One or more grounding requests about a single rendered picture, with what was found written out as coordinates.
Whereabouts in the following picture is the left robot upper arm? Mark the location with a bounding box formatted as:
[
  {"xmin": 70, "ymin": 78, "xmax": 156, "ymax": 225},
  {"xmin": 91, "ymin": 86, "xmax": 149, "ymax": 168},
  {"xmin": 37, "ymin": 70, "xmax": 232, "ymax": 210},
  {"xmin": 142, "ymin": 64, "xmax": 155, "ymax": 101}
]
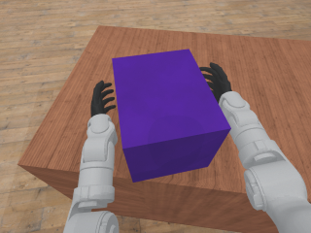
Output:
[{"xmin": 63, "ymin": 211, "xmax": 120, "ymax": 233}]

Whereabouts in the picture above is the left robot forearm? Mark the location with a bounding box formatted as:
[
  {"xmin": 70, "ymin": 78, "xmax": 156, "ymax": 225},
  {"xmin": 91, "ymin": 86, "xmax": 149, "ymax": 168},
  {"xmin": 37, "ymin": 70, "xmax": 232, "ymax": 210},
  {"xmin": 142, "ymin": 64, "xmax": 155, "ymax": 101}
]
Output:
[{"xmin": 63, "ymin": 114, "xmax": 118, "ymax": 233}]

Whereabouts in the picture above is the right robot upper arm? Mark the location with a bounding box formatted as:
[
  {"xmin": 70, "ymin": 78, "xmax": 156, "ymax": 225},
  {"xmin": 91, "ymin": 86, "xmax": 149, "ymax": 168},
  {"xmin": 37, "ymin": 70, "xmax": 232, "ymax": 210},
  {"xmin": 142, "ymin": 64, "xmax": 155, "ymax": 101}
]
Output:
[{"xmin": 243, "ymin": 160, "xmax": 311, "ymax": 233}]

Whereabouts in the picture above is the pedestal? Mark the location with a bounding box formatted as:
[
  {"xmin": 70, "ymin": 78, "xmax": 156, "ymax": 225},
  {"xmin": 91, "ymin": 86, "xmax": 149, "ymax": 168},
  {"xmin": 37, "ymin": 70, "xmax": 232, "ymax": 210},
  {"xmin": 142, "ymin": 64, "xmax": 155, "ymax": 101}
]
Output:
[{"xmin": 17, "ymin": 25, "xmax": 311, "ymax": 233}]

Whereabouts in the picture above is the left robot hand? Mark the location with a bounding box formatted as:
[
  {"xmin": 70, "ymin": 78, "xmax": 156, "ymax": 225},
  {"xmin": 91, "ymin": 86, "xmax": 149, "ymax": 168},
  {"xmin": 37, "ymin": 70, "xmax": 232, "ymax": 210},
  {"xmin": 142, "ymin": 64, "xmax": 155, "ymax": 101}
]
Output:
[{"xmin": 90, "ymin": 81, "xmax": 116, "ymax": 117}]

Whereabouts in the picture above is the right robot hand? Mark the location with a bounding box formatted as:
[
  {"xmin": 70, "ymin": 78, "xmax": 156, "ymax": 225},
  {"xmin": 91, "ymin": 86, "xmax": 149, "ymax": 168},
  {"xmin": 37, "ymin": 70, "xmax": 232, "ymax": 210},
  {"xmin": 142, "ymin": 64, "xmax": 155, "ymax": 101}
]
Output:
[{"xmin": 199, "ymin": 62, "xmax": 232, "ymax": 104}]

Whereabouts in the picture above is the right robot forearm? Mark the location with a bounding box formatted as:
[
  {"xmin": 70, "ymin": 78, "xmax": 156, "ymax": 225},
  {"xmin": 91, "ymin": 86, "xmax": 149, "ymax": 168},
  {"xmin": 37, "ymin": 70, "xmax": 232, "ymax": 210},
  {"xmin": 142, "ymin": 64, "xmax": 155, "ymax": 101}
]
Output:
[{"xmin": 219, "ymin": 91, "xmax": 308, "ymax": 199}]

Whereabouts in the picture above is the carton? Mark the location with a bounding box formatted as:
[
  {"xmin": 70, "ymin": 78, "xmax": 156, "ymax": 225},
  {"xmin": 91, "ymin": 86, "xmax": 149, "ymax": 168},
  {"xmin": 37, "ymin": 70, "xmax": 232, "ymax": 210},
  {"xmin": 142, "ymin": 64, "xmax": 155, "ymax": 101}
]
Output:
[{"xmin": 112, "ymin": 49, "xmax": 231, "ymax": 183}]

